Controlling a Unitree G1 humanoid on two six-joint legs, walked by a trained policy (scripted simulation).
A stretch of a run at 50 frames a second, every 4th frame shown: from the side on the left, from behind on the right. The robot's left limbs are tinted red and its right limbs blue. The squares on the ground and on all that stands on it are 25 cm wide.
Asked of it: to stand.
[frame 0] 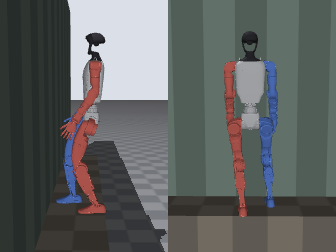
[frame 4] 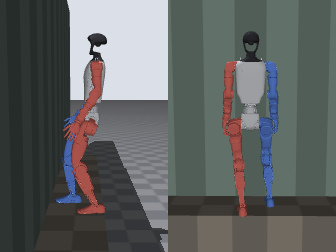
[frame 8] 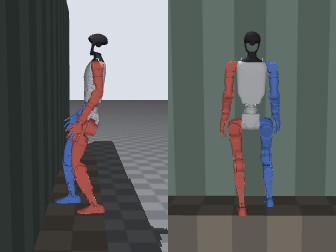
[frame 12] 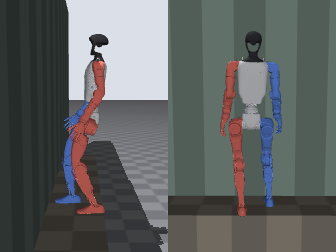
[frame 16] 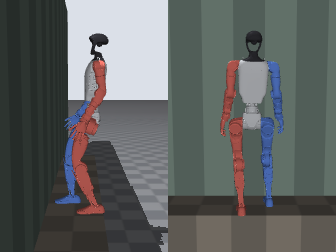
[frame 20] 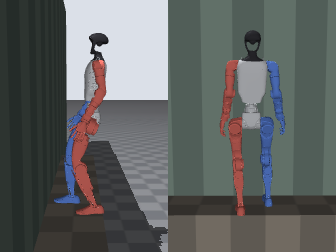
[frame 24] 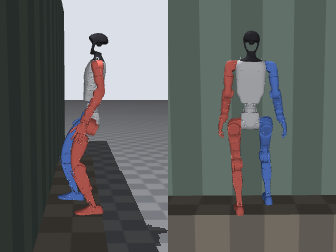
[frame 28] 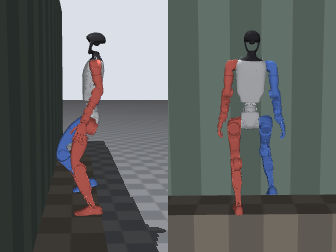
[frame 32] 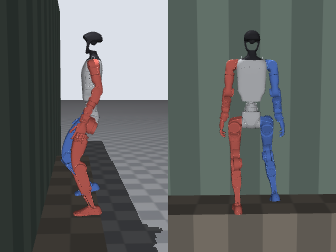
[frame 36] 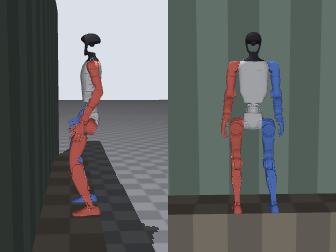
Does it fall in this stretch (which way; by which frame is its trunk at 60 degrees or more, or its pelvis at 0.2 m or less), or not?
no
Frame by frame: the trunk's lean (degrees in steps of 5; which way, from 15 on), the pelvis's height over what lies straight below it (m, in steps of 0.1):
0: 5, 0.8
4: 5, 0.8
8: 5, 0.8
12: 5, 0.8
16: 5, 0.8
20: 5, 0.8
24: 5, 0.8
28: 5, 0.8
32: 0, 0.8
36: 0, 0.8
